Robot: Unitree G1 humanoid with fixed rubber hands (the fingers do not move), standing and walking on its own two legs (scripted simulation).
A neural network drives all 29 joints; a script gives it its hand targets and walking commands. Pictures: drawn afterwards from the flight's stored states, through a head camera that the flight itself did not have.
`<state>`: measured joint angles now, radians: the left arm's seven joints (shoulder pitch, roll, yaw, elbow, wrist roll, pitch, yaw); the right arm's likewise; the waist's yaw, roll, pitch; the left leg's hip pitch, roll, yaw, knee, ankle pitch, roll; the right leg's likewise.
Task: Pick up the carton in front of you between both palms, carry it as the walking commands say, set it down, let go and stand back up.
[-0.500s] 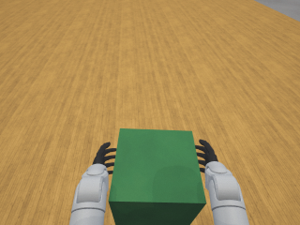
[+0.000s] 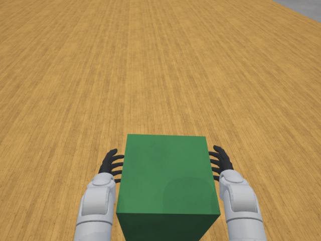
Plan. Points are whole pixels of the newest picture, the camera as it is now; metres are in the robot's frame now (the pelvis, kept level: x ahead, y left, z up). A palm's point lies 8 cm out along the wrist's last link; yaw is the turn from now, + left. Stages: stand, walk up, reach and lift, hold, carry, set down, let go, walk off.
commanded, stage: carry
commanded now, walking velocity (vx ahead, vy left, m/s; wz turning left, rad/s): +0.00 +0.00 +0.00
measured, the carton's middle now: (164, 190) +0.29 +0.00 -0.04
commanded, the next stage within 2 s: hold in 0.66 s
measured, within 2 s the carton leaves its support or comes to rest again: neither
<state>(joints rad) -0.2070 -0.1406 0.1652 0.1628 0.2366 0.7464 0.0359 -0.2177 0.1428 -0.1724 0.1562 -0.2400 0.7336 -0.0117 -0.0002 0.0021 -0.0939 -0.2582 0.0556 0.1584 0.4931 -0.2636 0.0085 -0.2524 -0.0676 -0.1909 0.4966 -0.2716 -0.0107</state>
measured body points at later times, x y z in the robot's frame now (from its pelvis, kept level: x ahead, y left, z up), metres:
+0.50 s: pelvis -0.01 +0.00 +0.00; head -0.03 -0.01 +0.45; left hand +0.29 +0.15 +0.03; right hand +0.29 -0.15 +0.04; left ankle +0.00 +0.11 -0.74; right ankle -0.01 -0.10 -0.74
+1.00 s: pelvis -0.04 +0.00 +0.01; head -0.08 +0.00 +0.45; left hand +0.27 +0.12 +0.04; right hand +0.24 -0.18 +0.04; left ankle -0.01 +0.12 -0.74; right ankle -0.01 -0.11 -0.74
